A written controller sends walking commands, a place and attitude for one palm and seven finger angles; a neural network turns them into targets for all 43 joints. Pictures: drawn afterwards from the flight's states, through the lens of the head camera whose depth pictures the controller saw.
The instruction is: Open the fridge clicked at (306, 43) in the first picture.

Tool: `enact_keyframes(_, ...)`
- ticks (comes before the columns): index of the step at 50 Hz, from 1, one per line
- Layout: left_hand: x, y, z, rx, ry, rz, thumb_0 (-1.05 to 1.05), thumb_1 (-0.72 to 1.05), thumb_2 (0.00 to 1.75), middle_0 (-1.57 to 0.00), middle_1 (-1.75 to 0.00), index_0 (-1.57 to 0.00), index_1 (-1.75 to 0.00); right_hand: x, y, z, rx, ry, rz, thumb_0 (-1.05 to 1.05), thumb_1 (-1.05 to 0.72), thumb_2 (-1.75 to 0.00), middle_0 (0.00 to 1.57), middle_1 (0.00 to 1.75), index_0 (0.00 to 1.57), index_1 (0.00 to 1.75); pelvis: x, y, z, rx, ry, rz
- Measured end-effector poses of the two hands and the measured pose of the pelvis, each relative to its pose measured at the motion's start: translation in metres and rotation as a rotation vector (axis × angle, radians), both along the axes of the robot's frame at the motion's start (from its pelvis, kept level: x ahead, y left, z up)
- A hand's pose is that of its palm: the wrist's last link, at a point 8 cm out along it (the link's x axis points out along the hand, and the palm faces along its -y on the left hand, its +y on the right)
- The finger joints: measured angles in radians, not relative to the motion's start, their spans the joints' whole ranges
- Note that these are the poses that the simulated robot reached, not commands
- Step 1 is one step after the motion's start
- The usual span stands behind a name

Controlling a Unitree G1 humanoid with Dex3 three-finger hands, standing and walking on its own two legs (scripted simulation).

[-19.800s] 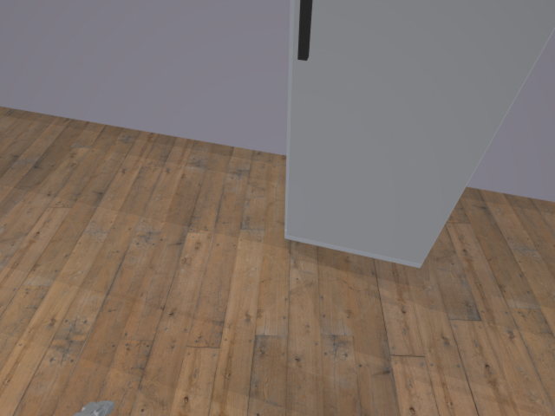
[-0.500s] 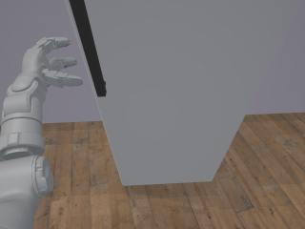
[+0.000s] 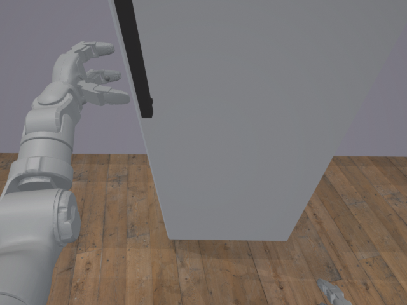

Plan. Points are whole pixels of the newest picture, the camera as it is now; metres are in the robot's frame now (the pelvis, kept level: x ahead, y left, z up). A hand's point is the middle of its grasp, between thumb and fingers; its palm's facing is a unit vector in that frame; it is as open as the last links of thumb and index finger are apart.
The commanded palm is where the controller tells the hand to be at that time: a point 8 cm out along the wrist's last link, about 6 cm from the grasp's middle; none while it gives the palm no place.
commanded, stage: move the hooked fingers beside the handle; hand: left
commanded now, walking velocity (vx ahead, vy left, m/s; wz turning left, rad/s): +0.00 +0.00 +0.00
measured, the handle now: (138, 56) +0.53 +0.14 +0.25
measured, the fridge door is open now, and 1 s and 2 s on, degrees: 0 0 0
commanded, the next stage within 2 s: feel for the door with the fingertips in 0.40 s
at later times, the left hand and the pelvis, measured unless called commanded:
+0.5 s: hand (96, 81) +0.46 +0.21 +0.24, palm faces +0.05 -1.00 +0.00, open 14.0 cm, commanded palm +0.43 +0.26 +0.24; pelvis +0.02 +0.00 +0.00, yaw -2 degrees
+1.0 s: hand (125, 78) +0.47 +0.16 +0.24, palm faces +0.04 -1.00 +0.00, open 14.0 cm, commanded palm +0.45 +0.22 +0.24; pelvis +0.01 +0.01 +0.00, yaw -1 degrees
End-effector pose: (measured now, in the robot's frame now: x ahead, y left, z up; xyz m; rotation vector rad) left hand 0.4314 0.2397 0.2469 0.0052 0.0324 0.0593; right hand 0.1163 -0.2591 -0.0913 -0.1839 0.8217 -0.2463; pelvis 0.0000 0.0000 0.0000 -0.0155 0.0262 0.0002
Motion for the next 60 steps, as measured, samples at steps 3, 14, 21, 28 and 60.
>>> enact_keyframes(3, 0.003, -0.001, 0.001, 0.014, -0.033, -0.005, -0.01, -0.50, 0.30, -0.30, -1.20, -0.30, -1.20, -0.017, -0.005, -0.006, 0.000, 0.044, -0.023, 0.01, -0.90, -0.90, 0.20, 0.30, 0.21, 0.30, 0.001, -0.001, 0.000, 0.001, 0.004, -0.006)
enact_keyframes(14, 0.012, 0.002, -0.008, -0.011, -0.024, -0.018, -0.01, -0.50, 0.30, -0.30, -1.20, -0.30, -1.20, -0.064, -0.020, -0.016, -0.003, 0.172, -0.121, 0.02, -0.90, -0.90, 0.20, 0.30, 0.21, 0.30, 0.012, -0.003, 0.001, 0.007, 0.009, -0.030)
enact_keyframes(21, 0.005, 0.014, -0.007, 0.009, -0.067, -0.003, -0.01, -0.50, 0.31, -0.30, -1.20, -0.30, -1.20, -0.050, -0.020, -0.011, -0.006, 0.132, -0.131, 0.02, -0.90, -0.90, 0.20, 0.30, 0.21, 0.30, 0.019, -0.002, 0.001, 0.008, 0.004, -0.042)
enact_keyframes(28, -0.001, 0.027, -0.008, 0.003, -0.029, -0.006, -0.01, -0.50, 0.30, -0.30, -1.20, -0.30, -1.20, -0.013, -0.014, -0.002, -0.014, 0.062, -0.080, 0.02, -0.90, -0.90, 0.20, 0.30, 0.21, 0.30, 0.019, 0.001, 0.000, 0.003, 0.006, -0.027)
enact_keyframes(60, 0.026, -0.028, 0.000, 0.010, -0.029, -0.027, -0.01, -0.50, 0.31, -0.29, -1.20, -0.30, -1.20, -0.051, -0.003, -0.018, 0.015, 0.169, -0.087, 0.01, -0.90, -0.90, 0.20, 0.30, 0.21, 0.30, 0.014, 0.004, 0.002, 0.005, 0.008, -0.023)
